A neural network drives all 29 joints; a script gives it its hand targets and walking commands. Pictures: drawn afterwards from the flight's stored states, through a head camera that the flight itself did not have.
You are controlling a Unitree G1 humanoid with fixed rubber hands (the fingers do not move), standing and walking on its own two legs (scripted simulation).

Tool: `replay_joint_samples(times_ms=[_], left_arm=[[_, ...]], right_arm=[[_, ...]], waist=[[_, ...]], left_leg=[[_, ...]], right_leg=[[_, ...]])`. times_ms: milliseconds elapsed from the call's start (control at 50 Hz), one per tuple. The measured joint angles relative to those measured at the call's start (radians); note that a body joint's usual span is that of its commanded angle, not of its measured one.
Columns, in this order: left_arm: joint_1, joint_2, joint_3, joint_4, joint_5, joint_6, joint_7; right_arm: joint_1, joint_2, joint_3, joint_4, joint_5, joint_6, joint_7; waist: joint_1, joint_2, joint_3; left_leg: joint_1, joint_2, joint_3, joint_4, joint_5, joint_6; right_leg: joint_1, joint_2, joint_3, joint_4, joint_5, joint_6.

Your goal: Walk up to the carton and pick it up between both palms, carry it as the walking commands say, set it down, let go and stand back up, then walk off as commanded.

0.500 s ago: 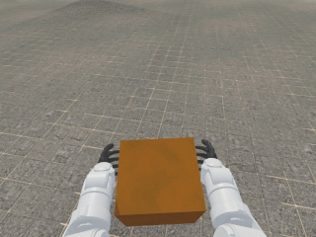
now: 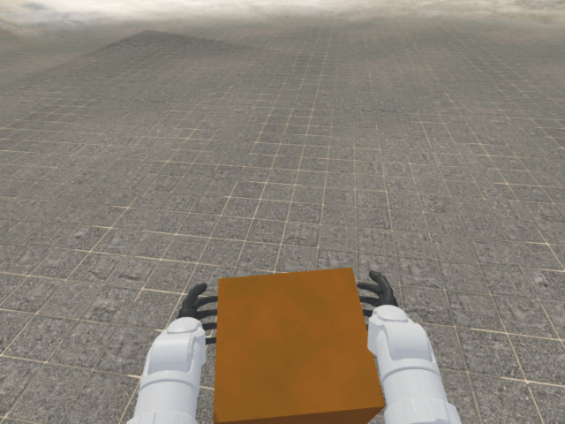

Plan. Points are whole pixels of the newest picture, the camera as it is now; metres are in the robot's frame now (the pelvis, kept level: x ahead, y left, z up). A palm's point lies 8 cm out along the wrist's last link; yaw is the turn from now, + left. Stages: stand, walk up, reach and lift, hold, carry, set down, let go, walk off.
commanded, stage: reach and lift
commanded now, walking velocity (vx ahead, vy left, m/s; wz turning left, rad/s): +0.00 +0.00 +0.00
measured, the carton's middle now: (292, 355) +0.28 -0.01 -0.04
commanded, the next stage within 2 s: hold in 0.86 s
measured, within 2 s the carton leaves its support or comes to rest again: neither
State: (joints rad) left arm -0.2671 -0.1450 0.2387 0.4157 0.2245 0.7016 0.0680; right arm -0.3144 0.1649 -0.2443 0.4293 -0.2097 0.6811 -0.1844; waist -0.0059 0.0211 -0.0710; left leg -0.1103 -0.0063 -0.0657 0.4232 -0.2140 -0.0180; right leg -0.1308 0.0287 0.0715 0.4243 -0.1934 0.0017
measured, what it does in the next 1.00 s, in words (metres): stands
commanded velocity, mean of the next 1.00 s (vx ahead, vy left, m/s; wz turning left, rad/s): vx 0.00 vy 0.00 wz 0.00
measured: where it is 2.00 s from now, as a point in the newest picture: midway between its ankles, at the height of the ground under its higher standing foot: outside the picture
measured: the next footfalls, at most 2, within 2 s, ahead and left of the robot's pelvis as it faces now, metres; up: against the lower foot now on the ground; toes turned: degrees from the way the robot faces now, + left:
none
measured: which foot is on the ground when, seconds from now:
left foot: down 0.00-1.00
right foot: down 0.00-1.00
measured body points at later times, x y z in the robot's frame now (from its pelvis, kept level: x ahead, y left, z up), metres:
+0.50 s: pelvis -0.02 +0.00 +0.00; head -0.09 -0.02 +0.44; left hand +0.29 +0.16 +0.04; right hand +0.31 -0.13 +0.05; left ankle +0.02 +0.13 -0.74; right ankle +0.03 -0.12 -0.74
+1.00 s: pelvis +0.01 +0.01 +0.00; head -0.06 +0.00 +0.45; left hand +0.28 +0.16 +0.02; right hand +0.29 -0.14 +0.03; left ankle +0.02 +0.13 -0.74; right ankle +0.03 -0.12 -0.74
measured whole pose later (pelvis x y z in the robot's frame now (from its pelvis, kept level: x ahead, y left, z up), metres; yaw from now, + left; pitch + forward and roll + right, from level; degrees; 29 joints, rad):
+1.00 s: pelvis +0.01 +0.01 +0.00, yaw +0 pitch -7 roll +0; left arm -0.16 -0.13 0.17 0.27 0.20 0.77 0.04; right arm -0.20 0.14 -0.22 0.28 -0.22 0.73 -0.01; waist -0.01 0.02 -0.06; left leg -0.07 -0.02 -0.06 0.41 -0.22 0.00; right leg -0.08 0.01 0.08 0.39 -0.19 0.02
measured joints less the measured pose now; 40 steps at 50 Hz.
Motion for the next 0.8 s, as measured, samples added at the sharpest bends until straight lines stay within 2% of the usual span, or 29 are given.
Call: replay_joint_samples(times_ms=[60, 100, 160, 180, 280, 340, 440, 540, 640, 700, 800], left_arm=[[-0.009, 0.005, -0.008, -0.004, -0.003, 0.011, 0.028], [-0.036, 0.001, 0.007, 0.018, 0.003, 0.01, 0.051], [-0.071, -0.001, 0.022, 0.059, -0.001, 0.006, 0.107], [-0.08, -0.001, 0.029, 0.07, -0.002, 0.006, 0.11], [-0.137, 0.008, 0.083, 0.153, 0.013, -0.014, 0.083], [-0.169, 0.022, 0.1, 0.192, 0.023, -0.02, 0.074], [-0.204, 0.021, 0.124, 0.234, 0.038, -0.036, 0.07], [-0.179, 0.013, 0.105, 0.209, 0.03, -0.034, 0.066], [-0.12, 0.01, 0.081, 0.157, 0.035, -0.031, 0.041], [-0.063, 0.008, 0.052, 0.098, 0.023, -0.017, 0.03], [0.061, 0.001, -0.046, -0.051, -0.039, 0.021, 0.096]], right_arm=[[-0.019, 0.006, -0.01, 0.019, -0.009, -0.006, 0.009], [-0.04, 0.013, -0.019, 0.025, -0.011, 0.0, 0.0], [-0.082, 0.028, -0.041, 0.064, -0.038, -0.004, -0.012], [-0.095, 0.033, -0.053, 0.08, -0.049, -0.009, -0.018], [-0.145, 0.043, -0.105, 0.136, -0.062, -0.018, -0.039], [-0.177, 0.042, -0.128, 0.182, -0.082, -0.034, -0.025], [-0.184, 0.024, -0.137, 0.19, -0.098, -0.034, 0.027], [-0.142, 0.018, -0.119, 0.151, -0.093, -0.031, 0.047], [-0.081, 0.031, -0.08, 0.076, -0.086, -0.006, 0.052], [-0.052, 0.018, -0.051, 0.045, -0.075, 0.011, 0.084], [0.017, -0.004, 0.009, -0.024, -0.042, 0.017, 0.12]], waist=[[0.005, -0.006, 0.003], [0.012, -0.01, 0.014], [0.006, -0.014, 0.017], [0.004, -0.015, 0.015], [0.01, -0.013, -0.001], [0.005, -0.009, -0.007], [0.011, 0.007, -0.014], [0.025, 0.014, -0.033], [0.023, 0.003, -0.025], [0.023, -0.008, -0.013], [0.009, -0.01, -0.024]], left_leg=[[-0.005, 0.003, 0.001, 0.013, -0.001, -0.002], [-0.01, 0.005, -0.001, 0.024, -0.001, -0.004], [-0.026, 0.002, -0.014, 0.036, 0.003, -0.007], [-0.031, 0.001, -0.017, 0.038, 0.005, -0.008], [-0.048, 0.0, -0.021, 0.05, 0.007, -0.008], [-0.058, -0.002, -0.023, 0.058, 0.006, -0.007], [-0.062, -0.006, -0.02, 0.06, 0.003, -0.004], [-0.049, -0.006, -0.015, 0.035, 0.004, -0.001], [-0.017, -0.005, -0.017, 0.003, 0.008, 0.001], [-0.004, -0.005, -0.017, -0.008, 0.007, 0.002], [0.008, -0.008, -0.017, -0.024, 0.004, 0.004]], right_leg=[[-0.005, 0.004, 0.001, 0.01, 0.002, -0.002], [-0.007, 0.006, -0.001, 0.018, 0.003, -0.003], [-0.017, 0.005, -0.013, 0.024, 0.007, -0.005], [-0.02, 0.003, -0.017, 0.026, 0.007, -0.005], [-0.036, 0.003, -0.021, 0.037, 0.008, -0.005], [-0.045, 0.001, -0.022, 0.046, 0.006, -0.004], [-0.052, -0.002, -0.02, 0.052, 0.0, -0.002], [-0.042, -0.004, -0.014, 0.033, 0.0, 0.0], [-0.01, -0.005, -0.016, 0.001, 0.003, 0.0], [0.005, -0.006, -0.016, -0.014, 0.003, 0.001], [0.021, -0.01, -0.015, -0.039, 0.005, 0.004]])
